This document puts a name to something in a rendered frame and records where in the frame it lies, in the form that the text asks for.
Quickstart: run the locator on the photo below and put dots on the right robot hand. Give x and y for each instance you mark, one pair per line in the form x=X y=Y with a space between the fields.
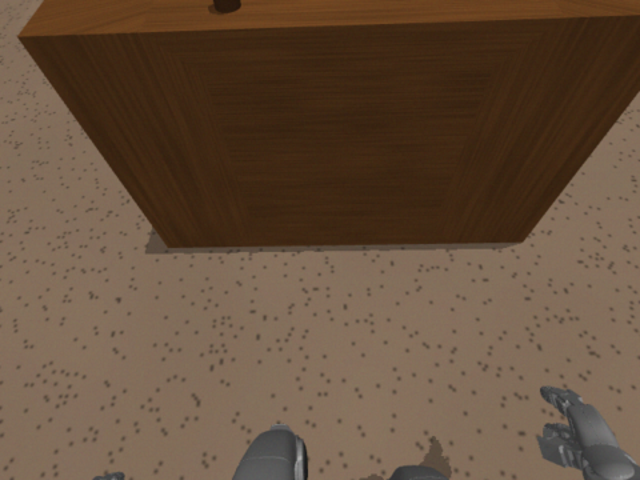
x=562 y=444

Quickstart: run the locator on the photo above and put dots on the right robot arm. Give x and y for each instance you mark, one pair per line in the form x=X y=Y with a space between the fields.
x=607 y=462

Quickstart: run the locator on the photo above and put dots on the can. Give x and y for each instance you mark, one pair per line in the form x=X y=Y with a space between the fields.
x=227 y=6

